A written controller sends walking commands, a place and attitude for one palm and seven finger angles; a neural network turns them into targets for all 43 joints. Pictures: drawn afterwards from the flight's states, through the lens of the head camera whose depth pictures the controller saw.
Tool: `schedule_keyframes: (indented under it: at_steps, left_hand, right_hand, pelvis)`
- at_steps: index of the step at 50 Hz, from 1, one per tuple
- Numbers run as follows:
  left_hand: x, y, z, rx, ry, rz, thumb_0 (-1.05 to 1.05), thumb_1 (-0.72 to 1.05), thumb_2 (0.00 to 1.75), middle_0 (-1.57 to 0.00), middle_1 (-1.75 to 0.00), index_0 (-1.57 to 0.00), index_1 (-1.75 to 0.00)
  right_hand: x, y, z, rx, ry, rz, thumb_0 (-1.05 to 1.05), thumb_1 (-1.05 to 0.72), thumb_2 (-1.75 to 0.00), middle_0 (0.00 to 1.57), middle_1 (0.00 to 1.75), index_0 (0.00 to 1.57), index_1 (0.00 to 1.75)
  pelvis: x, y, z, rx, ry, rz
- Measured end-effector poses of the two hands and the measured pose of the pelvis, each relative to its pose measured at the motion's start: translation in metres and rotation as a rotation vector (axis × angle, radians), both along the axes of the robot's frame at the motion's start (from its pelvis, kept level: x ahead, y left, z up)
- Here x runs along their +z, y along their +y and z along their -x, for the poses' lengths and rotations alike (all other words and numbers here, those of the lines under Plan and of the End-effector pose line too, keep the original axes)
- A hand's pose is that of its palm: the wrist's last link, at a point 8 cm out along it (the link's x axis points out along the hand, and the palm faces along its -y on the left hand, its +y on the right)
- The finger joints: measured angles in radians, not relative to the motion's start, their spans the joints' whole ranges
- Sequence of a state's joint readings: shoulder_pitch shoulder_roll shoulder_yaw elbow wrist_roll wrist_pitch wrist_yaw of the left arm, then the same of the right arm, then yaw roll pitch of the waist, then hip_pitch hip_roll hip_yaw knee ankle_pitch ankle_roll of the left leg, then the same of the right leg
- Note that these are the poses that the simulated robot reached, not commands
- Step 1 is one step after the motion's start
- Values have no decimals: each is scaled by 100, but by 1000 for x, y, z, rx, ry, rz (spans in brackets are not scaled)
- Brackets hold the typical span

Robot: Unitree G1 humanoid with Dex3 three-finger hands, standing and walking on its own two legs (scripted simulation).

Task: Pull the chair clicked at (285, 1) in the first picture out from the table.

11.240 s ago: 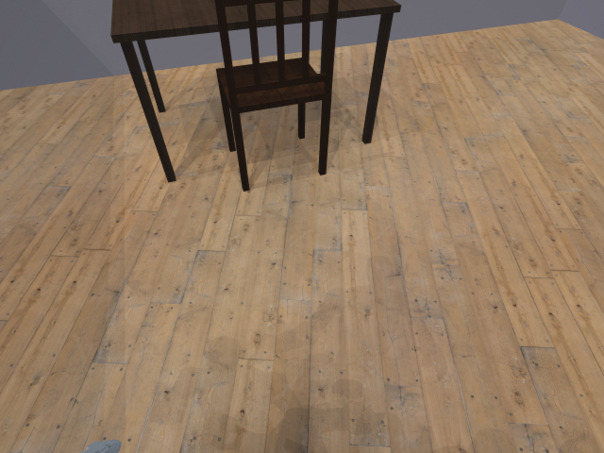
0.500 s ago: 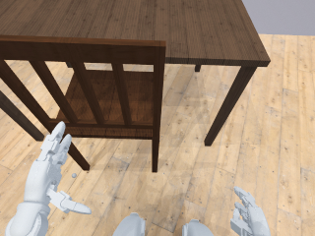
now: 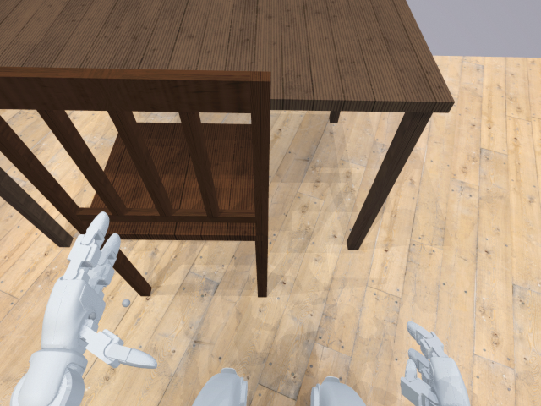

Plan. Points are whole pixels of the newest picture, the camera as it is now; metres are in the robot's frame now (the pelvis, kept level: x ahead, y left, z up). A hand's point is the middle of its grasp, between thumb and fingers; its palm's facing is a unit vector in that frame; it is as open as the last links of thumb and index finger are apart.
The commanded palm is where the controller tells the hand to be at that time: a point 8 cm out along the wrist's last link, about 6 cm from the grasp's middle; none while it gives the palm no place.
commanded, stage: aim the fingers beside a spindle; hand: left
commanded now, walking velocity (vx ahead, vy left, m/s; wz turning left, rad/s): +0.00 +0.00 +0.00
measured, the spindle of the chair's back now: (147, 169) +0.50 +0.26 +0.00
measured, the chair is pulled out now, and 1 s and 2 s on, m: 0.00 0.00 0.00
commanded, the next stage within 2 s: none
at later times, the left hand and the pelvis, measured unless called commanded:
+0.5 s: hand (130, 287) +0.27 +0.21 +0.03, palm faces +0.04 -1.00 -0.07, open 16.9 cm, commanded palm +0.25 +0.27 +0.03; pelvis +0.00 -0.01 -0.01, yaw +0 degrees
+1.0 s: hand (140, 263) +0.31 +0.21 +0.01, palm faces +0.02 -1.00 -0.05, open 16.9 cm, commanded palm +0.29 +0.27 +0.01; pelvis -0.01 +0.00 -0.02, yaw -1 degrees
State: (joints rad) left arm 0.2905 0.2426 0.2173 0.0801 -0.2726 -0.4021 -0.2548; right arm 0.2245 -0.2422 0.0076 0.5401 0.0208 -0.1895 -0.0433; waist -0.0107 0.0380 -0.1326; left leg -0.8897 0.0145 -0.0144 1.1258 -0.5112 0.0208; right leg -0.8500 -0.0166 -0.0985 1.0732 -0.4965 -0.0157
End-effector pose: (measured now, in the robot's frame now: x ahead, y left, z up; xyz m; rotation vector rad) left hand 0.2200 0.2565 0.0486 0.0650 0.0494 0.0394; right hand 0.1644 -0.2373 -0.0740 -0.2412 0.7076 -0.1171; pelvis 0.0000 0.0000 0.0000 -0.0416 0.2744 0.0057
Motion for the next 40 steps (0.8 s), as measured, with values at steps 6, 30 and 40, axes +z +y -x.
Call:
schedule_keyframes:
  at_steps: [6, 30, 40]
  left_hand:
    - [1, -2, 1, 1, -1, 0, -1, -50, 30, -6, -8, -6, -8]
    - [-16, 10, -31, -6, -17, 1, -1, -50, 30, -6, -8, -6, -8]
    - [-25, 18, -46, -8, -29, 7, -1, -50, 30, -6, -8, -6, -8]
  right_hand:
    - [-1, 1, -5, 8, -8, -7, 1, -90, -90, 20, 30, 20, 30]
    - [-17, -13, 18, -23, 67, 25, 1, -90, -90, 20, 30, 20, 30]
    - [-24, -13, 29, -32, 106, 39, 1, -90, -90, 20, 30, 20, 30]
  pelvis:
    - [0, -3, -1, 2, 1, -1]
    - [-10, -4, 5, -6, 31, -2]
    - [-15, 0, 9, -9, 47, 4]
